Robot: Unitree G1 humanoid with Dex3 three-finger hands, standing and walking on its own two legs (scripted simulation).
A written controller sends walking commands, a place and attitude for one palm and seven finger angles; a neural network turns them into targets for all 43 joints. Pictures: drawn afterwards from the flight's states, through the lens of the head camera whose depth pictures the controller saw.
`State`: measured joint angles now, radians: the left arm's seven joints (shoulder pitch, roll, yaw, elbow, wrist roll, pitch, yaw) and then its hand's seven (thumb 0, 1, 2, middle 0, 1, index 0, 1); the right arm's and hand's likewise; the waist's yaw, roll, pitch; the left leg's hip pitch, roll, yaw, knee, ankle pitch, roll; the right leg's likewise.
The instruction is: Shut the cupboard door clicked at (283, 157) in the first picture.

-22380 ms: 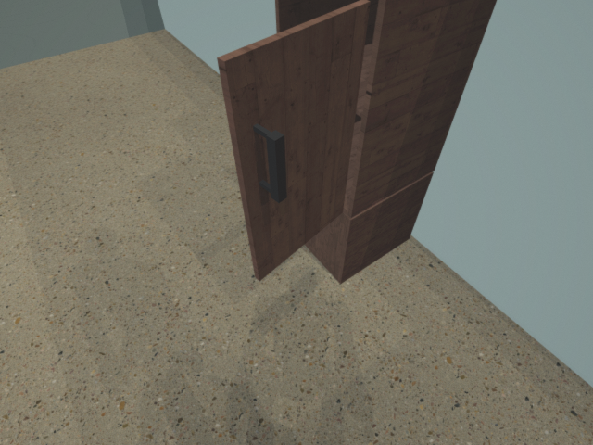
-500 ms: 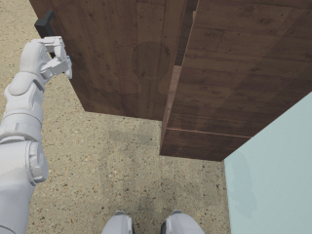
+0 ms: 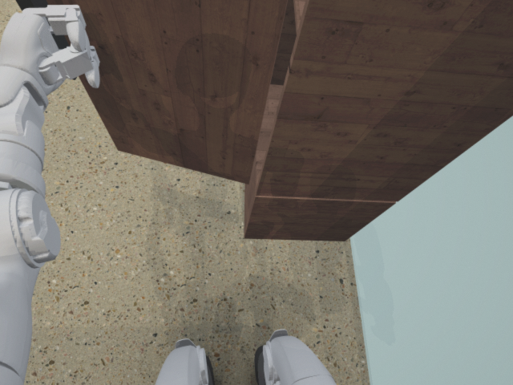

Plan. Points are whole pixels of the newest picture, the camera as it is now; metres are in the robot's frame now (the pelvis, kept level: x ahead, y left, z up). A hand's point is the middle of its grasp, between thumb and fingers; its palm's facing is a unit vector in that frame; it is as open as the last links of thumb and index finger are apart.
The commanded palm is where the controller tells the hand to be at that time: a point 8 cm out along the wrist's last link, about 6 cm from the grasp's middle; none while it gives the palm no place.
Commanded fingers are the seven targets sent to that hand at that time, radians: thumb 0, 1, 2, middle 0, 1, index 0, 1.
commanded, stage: push the door shut along its arc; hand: left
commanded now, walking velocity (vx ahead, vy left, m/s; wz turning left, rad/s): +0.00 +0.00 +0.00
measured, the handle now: (56, 22) +0.63 +0.22 +0.11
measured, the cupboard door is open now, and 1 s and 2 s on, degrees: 77 66 66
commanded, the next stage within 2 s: pull the fist back off the door in 0.62 s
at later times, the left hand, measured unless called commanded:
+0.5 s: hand (122, 31) +0.60 +0.13 +0.12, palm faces -0.30 -0.95 +0.00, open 3.0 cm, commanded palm +0.62 +0.15 +0.12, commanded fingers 0.00 0.90 0.90 -1.30 -1.50 -1.30 -1.50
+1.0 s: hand (135, 22) +0.63 +0.11 +0.12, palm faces +0.09 -0.99 -0.05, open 3.0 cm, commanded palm +0.60 +0.13 +0.12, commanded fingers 0.00 0.90 0.90 -1.30 -1.50 -1.30 -1.50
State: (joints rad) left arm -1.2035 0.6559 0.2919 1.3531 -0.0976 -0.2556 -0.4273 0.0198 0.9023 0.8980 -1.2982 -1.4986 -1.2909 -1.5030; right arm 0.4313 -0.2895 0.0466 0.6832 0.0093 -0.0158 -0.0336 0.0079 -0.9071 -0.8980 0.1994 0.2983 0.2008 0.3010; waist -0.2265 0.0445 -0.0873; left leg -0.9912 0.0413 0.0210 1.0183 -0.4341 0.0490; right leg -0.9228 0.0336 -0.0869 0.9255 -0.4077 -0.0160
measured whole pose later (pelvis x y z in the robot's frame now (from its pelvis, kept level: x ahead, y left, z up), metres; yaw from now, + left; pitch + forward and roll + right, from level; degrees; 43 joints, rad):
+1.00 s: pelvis +0.00 -0.01 -0.02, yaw -1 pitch +29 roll -5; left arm -1.40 0.60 0.34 1.34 0.10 -0.19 0.05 0.02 0.84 0.90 -1.30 -1.50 -1.29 -1.50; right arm 0.49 -0.24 0.05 0.64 -0.08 0.00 0.08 0.00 -0.91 -0.90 0.20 0.30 0.20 0.30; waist -0.31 0.07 -0.10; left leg -1.15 0.06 0.00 1.09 -0.46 0.03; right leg -1.07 0.05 -0.11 0.99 -0.43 -0.03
